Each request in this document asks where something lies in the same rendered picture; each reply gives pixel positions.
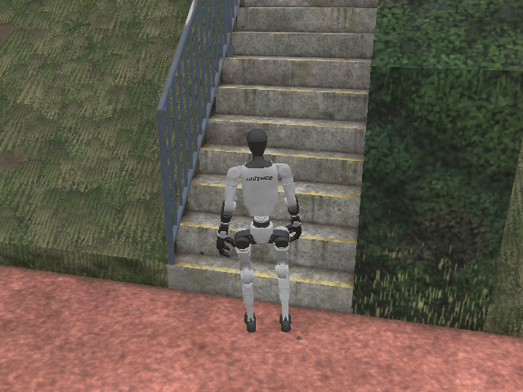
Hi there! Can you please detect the right robot hand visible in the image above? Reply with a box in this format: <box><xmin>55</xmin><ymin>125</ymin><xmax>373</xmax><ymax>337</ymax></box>
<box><xmin>285</xmin><ymin>223</ymin><xmax>302</xmax><ymax>242</ymax></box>

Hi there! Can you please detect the robot right upper arm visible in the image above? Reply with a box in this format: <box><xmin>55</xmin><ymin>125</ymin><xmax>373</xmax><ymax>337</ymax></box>
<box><xmin>275</xmin><ymin>163</ymin><xmax>297</xmax><ymax>207</ymax></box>

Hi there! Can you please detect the robot left upper arm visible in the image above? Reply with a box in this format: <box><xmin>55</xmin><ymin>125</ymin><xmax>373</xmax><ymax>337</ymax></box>
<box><xmin>224</xmin><ymin>166</ymin><xmax>242</xmax><ymax>212</ymax></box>

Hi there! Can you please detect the robot left thigh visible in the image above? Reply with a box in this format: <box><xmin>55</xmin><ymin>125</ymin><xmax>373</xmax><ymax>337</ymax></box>
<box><xmin>235</xmin><ymin>228</ymin><xmax>254</xmax><ymax>284</ymax></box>

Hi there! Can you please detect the left robot hand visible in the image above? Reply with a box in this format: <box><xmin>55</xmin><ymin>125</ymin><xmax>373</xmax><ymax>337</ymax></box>
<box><xmin>217</xmin><ymin>236</ymin><xmax>235</xmax><ymax>257</ymax></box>

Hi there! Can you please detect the robot right forearm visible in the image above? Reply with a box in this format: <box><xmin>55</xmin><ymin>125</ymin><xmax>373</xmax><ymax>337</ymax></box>
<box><xmin>288</xmin><ymin>195</ymin><xmax>301</xmax><ymax>227</ymax></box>

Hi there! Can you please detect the robot left forearm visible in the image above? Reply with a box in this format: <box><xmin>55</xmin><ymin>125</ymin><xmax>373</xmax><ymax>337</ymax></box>
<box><xmin>217</xmin><ymin>200</ymin><xmax>232</xmax><ymax>238</ymax></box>

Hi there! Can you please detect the robot left foot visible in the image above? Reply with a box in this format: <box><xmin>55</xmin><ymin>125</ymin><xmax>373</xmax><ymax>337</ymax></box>
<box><xmin>244</xmin><ymin>312</ymin><xmax>256</xmax><ymax>332</ymax></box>

